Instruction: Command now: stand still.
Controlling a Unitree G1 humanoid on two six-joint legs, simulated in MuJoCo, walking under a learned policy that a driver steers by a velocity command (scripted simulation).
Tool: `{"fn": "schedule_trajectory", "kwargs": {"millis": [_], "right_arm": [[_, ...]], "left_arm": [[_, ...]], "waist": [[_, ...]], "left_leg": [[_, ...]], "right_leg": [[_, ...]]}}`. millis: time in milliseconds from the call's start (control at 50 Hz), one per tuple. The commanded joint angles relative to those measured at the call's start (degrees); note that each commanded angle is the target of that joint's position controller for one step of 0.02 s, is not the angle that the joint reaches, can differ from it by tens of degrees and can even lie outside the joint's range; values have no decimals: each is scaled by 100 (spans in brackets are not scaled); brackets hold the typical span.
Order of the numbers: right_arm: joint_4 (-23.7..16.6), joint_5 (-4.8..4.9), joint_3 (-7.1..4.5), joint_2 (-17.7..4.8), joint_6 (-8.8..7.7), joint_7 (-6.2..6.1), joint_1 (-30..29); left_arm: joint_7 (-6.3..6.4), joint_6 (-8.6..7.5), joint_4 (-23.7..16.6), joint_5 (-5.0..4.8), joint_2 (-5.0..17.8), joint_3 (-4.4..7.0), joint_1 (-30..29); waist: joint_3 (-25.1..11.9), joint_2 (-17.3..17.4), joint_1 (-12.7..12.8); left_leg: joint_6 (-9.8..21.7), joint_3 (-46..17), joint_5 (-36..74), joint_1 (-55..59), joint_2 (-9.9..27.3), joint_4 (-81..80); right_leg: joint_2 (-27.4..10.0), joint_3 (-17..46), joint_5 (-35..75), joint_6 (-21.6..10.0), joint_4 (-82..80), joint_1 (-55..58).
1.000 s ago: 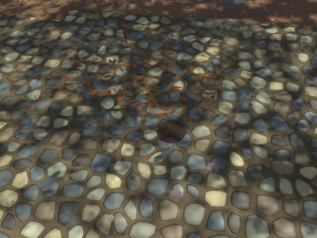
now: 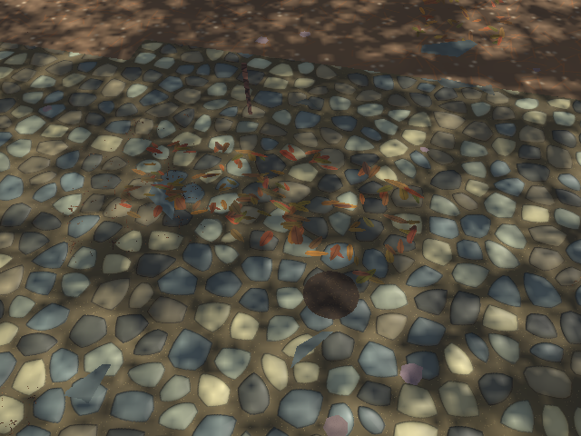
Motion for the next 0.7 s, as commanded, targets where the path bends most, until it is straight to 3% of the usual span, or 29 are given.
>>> {"fn": "schedule_trajectory", "kwargs": {"millis": [20,220,580,600,660,680,700], "right_arm": [[-36,-5,-122,-564,-79,-39,360],[404,-4,-36,-372,-253,-54,582],[893,6,82,-70,-357,-72,1004],[956,11,88,-29,-352,-76,1124],[840,76,19,-243,-359,-124,1094],[837,101,-11,-331,-403,-131,1248],[872,141,-79,-531,-464,-128,1417]], "left_arm": [[72,-39,-152,-8,682,166,-278],[195,60,365,-19,625,181,-265],[245,123,858,-29,485,149,-72],[248,130,925,-31,446,140,38],[237,85,913,-82,540,193,4],[206,2,824,-91,498,188,-185],[152,-112,725,-116,394,171,-397]], "waist": [[-299,-10,0],[-92,-26,53],[20,12,73],[-80,18,60],[373,198,-14],[551,316,-131],[725,647,-236]], "left_leg": [[26,-216,1449,-886,294,-448],[16,-138,906,-1219,266,-545],[27,-47,681,-1427,232,-585],[61,-16,171,-1389,201,-633],[479,-386,-1628,-1617,397,-775],[672,-762,-1965,-1499,654,-1019],[931,-1393,-2191,-1226,1122,-1443]], "right_leg": [[-471,599,1561,-341,-324,1035],[-380,590,894,-267,-479,1047],[-312,609,657,-262,-572,975],[-255,560,2,-261,-593,990],[7,337,-2208,-254,-289,162],[66,258,-2169,-219,-52,-247],[172,5,-1605,-127,451,-701]]}}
